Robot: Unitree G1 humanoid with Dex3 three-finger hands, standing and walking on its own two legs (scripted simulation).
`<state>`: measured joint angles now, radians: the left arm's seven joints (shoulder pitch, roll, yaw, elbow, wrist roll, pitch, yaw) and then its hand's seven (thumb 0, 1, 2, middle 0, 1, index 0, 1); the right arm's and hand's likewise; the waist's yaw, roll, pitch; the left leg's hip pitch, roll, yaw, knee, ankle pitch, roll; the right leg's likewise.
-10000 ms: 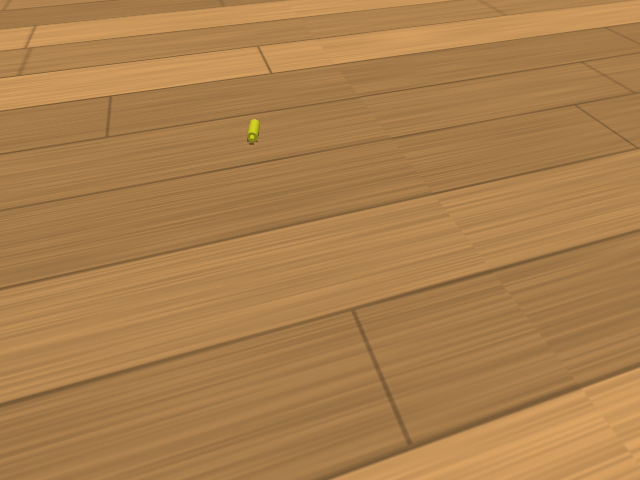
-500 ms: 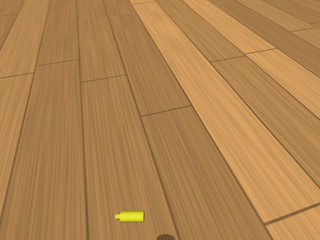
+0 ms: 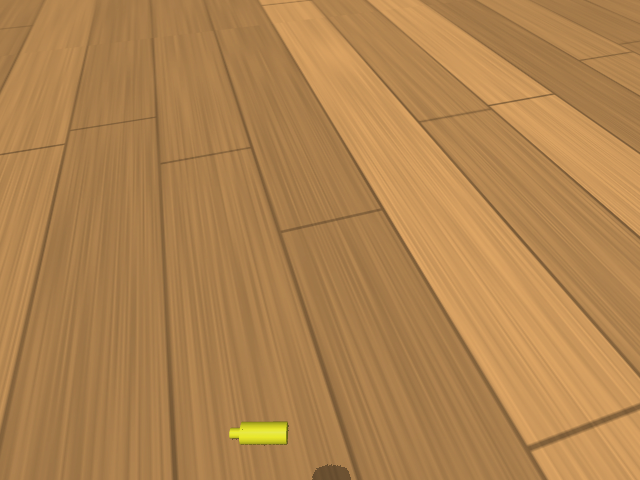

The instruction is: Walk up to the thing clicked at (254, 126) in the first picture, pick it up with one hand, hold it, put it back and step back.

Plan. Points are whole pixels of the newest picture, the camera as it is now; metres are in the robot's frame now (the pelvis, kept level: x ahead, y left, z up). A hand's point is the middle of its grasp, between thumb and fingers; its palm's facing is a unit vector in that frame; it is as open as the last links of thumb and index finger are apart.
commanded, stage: stand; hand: left
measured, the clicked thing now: (258, 432) +0.40 +0.21 -0.75
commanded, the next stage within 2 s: walk up in 0.20 s
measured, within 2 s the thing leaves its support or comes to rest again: neither
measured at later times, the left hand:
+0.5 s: hand out of the picture +0.07 +0.23 -0.17, palm faces -0.05 -0.92 -0.40, open 7.3 cm
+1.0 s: hand out of the picture +0.02 +0.22 -0.17, palm faces +0.04 -0.90 -0.43, open 7.3 cm
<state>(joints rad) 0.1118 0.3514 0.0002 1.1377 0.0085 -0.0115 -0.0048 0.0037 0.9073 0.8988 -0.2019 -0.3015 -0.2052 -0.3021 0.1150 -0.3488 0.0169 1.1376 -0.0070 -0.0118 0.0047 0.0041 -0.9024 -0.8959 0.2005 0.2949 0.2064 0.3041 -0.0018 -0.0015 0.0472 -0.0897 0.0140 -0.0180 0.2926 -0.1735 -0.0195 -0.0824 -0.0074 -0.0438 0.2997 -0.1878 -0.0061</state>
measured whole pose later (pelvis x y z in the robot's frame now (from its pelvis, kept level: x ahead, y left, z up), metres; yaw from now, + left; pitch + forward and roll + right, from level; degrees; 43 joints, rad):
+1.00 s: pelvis -0.06 -0.07 -0.03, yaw +2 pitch -3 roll +2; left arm 0.16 0.41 0.06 0.92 0.01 0.01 0.03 0.00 0.90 0.90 -0.21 -0.30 -0.21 -0.30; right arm 0.15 -0.37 -0.07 0.92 -0.04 0.03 0.04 0.01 -0.90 -0.90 0.20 0.29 0.21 0.30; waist 0.01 -0.03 0.15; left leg -0.24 -0.04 -0.02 0.63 -0.34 0.01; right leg -0.33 -0.07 0.05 0.77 -0.47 0.00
